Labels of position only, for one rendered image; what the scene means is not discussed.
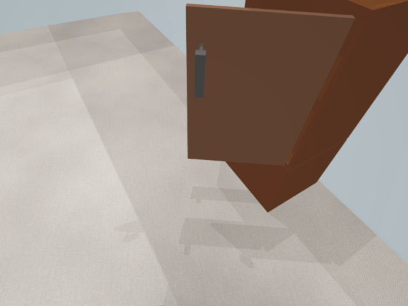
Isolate handle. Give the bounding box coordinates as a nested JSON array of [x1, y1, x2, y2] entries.
[[194, 43, 206, 98]]

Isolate cupboard door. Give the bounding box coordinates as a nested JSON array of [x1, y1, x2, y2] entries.
[[186, 4, 355, 166]]

